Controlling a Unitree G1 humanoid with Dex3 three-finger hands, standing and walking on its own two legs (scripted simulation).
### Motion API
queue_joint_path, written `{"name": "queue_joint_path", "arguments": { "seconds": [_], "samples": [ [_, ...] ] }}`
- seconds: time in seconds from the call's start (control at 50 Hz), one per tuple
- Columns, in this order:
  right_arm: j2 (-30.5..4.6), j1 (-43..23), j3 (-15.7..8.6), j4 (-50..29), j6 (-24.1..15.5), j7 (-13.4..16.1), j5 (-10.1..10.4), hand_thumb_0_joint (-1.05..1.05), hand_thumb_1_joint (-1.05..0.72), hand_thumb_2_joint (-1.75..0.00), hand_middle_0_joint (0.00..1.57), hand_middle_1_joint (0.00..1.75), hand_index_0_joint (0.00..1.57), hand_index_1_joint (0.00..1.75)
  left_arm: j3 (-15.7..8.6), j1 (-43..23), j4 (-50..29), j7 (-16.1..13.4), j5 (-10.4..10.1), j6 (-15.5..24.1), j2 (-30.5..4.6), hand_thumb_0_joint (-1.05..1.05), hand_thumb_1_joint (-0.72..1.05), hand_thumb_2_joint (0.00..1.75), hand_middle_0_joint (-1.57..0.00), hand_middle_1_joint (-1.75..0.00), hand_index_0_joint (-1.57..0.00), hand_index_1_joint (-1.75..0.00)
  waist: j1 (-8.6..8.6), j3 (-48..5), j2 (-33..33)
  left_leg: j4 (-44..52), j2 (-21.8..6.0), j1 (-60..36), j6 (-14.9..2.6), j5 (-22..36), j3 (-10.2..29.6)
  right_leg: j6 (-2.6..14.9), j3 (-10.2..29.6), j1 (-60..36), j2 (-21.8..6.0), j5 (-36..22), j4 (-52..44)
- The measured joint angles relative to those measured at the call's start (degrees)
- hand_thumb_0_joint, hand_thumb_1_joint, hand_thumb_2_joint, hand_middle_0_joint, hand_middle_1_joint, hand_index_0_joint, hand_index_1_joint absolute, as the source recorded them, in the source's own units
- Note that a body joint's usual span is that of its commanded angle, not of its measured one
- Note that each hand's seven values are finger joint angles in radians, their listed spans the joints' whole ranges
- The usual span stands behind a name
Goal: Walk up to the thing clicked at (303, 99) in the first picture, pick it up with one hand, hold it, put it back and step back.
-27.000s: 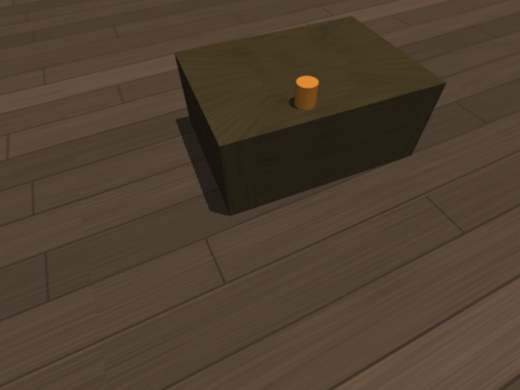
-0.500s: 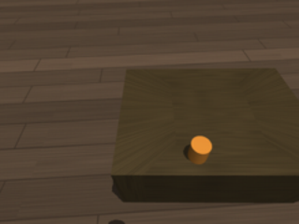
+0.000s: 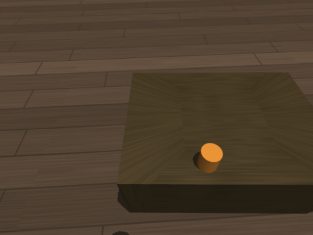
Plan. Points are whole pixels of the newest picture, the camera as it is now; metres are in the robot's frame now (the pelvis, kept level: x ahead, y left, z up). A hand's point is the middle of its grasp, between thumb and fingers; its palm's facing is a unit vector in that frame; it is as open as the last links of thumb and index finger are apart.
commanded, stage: stand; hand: right
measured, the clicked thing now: (209, 158) +0.46 -0.20 -0.28
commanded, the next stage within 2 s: step back in 0.14 s
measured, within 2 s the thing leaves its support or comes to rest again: neither
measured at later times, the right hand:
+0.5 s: hand out of the picture +0.06 -0.29 -0.18, palm faces -0.01 +0.93 -0.36, open 7.4 cm
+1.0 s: hand out of the picture -0.06 -0.26 -0.16, palm faces -0.03 +0.90 -0.42, open 7.4 cm
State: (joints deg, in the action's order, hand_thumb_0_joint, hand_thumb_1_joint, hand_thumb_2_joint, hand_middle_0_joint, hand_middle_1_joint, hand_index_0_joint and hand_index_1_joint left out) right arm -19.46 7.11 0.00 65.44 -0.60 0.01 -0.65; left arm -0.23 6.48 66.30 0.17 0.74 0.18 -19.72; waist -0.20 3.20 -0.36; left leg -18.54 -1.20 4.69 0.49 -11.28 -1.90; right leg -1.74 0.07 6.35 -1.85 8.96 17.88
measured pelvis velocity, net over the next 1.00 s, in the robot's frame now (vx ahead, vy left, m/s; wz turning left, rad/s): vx -0.16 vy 0.01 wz -0.03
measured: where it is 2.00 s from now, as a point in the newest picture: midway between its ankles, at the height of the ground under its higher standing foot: outside the picture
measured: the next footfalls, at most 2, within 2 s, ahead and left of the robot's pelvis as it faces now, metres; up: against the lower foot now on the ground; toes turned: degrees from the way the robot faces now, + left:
left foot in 0.70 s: -0.10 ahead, +0.13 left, +0.00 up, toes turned +0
right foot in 1.08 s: -0.15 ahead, -0.11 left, +0.00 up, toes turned +1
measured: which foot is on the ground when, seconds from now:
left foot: down 0.00-0.38, up 0.40-0.68, down 0.70-1.00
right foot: down 0.00-0.72, up 0.74-1.00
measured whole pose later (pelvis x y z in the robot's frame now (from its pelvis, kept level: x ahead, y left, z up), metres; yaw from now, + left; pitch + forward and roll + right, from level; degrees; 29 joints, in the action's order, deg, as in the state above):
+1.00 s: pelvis -0.16 +0.01 -0.02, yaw -1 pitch -1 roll -1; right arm -20.9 7.7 -2.9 50.0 2.0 0.9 -1.4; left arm -4.5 8.5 49.4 -1.2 0.9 -3.4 -22.7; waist -0.9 11.0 -1.8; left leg -34.3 -1.0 16.6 -1.2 -17.0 -0.9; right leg -1.7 7.5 21.9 4.9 28.1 57.0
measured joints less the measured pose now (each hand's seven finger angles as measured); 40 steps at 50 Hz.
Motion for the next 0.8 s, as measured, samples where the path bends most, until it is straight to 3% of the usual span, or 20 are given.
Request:
{"name": "queue_joint_path", "arguments": {
  "seconds": [0.16,0.24,0.36,0.4,0.46,0.54,0.6,0.68,0.72,0.76,0.8],
  "samples": [
    [-0.06,-0.03,-0.17,-0.14,0.16,-0.15,0.07,0.0,-0.9,-0.9,0.2,0.3,0.2,0.3,-0.26,0.32,-0.64,0.15,-0.24,-0.29,-0.1,0.01,0.91,0.9,-0.2,-0.3,-0.2,-0.3,-0.15,0.01,0.02,-0.44,0.2,0.45,-0.13,-0.11,-0.1,-0.06,0.13,0.75,-0.2,0.4,1.03],
    [-0.33,-1.86,-1.27,-2.45,1.36,-0.51,0.49,0.0,-0.9,-0.9,0.2,0.3,0.2,0.3,-1.67,-0.73,-3.84,-0.35,-0.9,-0.91,-1.36,0.01,0.91,0.9,-0.2,-0.3,-0.2,-0.3,-0.34,3.0,-0.72,-4.94,0.38,3.87,-0.37,-1.38,-0.37,0.3,0.59,5.15,-0.4,2.5,7.35],
    [-1.51,-4.03,-2.8,-6.45,3.22,-0.65,0.66,0.0,-0.9,-0.9,0.21,0.3,0.21,0.3,-2.75,-1.02,-7.45,-0.74,-0.3,-1.84,-3.28,0.01,0.91,0.9,-0.2,-0.3,-0.2,-0.3,-0.36,6.74,-0.39,-13.39,-0.87,9.39,0.23,-4.17,-0.15,1.49,0.55,10.91,0.74,5.31,15.98],
    [-2.58,-4.28,-3.3,-7.53,3.91,-0.5,0.9,0.0,-0.9,-0.9,0.2,0.3,0.21,0.3,-2.88,-0.61,-8.34,-0.6,0.01,-1.93,-2.73,0.01,0.91,0.9,-0.2,-0.3,-0.2,-0.3,-0.09,7.13,1.16,-18.39,-1.14,12.04,-0.94,-5.74,1.48,2.25,-0.34,11.77,1.45,5.66,17.26],
    [-3.75,-4.77,-3.85,-8.96,4.87,-0.02,0.78,0.0,-0.9,-0.9,0.2,0.3,0.2,0.3,-2.88,-0.27,-10.17,-0.49,0.87,-1.87,-1.6,0.01,0.91,0.9,-0.2,-0.3,-0.2,-0.3,-1.14,7.93,1.13,-34.11,3.89,17.08,-1.85,-17.0,4.96,2.7,0.84,13.33,0.5,4.84,17.8],
    [-4.71,-3.68,-3.81,-10.77,4.59,-0.04,1.57,0.0,-0.91,-0.9,0.2,0.3,0.2,0.3,-2.67,-0.8,-12.44,-0.76,1.48,-2.33,-0.59,0.01,0.91,0.89,-0.2,-0.3,-0.2,-0.3,-1.34,7.77,1.65,-45.49,6.86,19.91,-1.44,-17.91,6.94,2.41,1.01,15.03,-0.23,2.02,15.4],
    [-4.69,-1.88,-3.33,-11.47,4.46,0.01,1.48,0.0,-0.91,-0.9,0.2,0.3,0.2,0.3,-2.73,-1.99,-14.57,-1.19,1.78,-2.64,-0.68,0.01,0.91,0.89,-0.2,-0.3,-0.2,-0.3,-1.01,7.3,1.81,-41.57,5.66,17.56,-0.51,-17.26,7.09,1.93,0.11,16.82,-0.5,0.81,15.18],
    [-4.0,0.28,-2.8,-11.42,4.03,0.08,0.37,0.0,-0.9,-0.9,0.2,0.3,0.2,0.3,-3.02,-4.03,-17.61,-1.39,1.14,-2.76,-1.55,0.01,0.9,0.89,-0.2,-0.3,-0.2,-0.3,0.14,7.49,0.99,-23.75,2.44,10.92,-0.84,-14.16,5.56,0.61,-1.71,19.54,-1.65,0.84,18.23],
    [-2.21,0.19,-2.96,-10.8,3.61,0.1,-0.61,0.0,-0.91,-0.9,0.2,0.3,0.2,0.3,-3.35,-4.96,-18.31,-1.27,0.52,-3.2,-2.99,0.01,0.91,0.89,-0.2,-0.3,-0.2,-0.3,-0.34,9.07,-2.84,-19.85,4.17,8.72,-0.99,-12.41,3.42,0.76,0.39,20.77,-3.5,1.26,21.01],
    [-1.1,1.03,-2.62,-11.09,3.58,-0.62,-1.42,0.0,-0.9,-0.9,0.2,0.3,0.2,0.3,-3.77,-4.4,-17.79,-1.53,0.31,-3.89,-3.14,0.01,0.91,0.9,-0.2,-0.3,-0.2,-0.3,-0.53,8.97,-3.49,-20.23,3.53,8.81,-1.49,-11.9,2.66,1.33,3.99,22.19,-0.14,13.03,26.99],
    [-0.7,2.45,-2.42,-11.45,3.37,-0.89,-1.68,0.0,-0.9,-0.9,0.2,0.3,0.2,0.3,-3.84,-3.66,-16.56,-1.6,0.54,-4.58,-2.71,0.01,0.91,0.9,-0.2,-0.3,-0.2,-0.3,1.31,7.87,-1.69,-19.34,1.8,9.32,-1.83,-10.62,4.71,1.57,6.41,23.3,5.03,19.78,37.43]
  ]
}}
